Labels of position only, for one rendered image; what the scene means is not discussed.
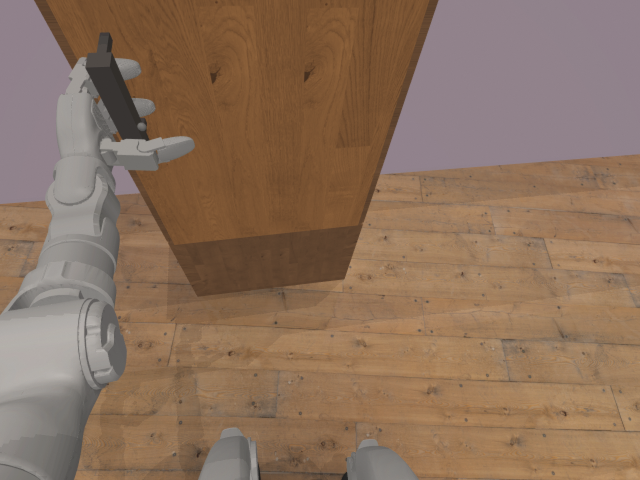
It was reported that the right robot shin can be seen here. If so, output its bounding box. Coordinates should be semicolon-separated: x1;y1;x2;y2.
356;439;378;452

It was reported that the robot left upper arm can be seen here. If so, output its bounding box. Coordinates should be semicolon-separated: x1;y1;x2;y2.
0;298;127;480

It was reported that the cupboard door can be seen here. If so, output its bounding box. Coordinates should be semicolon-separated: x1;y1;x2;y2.
46;0;429;245

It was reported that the left robot shin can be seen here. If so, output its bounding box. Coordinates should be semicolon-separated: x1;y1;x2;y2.
220;428;244;439

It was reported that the robot left forearm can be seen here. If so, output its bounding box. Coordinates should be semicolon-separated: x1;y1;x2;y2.
0;155;121;316

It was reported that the robot left hand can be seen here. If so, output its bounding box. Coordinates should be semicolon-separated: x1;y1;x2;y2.
56;57;195;173

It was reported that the handle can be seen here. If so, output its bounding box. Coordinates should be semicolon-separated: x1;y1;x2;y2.
85;32;149;141

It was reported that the robot shin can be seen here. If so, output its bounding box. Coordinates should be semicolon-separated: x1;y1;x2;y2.
356;439;378;452
220;428;244;439

